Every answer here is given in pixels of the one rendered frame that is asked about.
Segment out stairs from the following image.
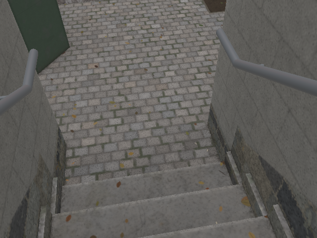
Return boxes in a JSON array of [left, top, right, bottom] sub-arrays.
[[51, 161, 276, 238]]

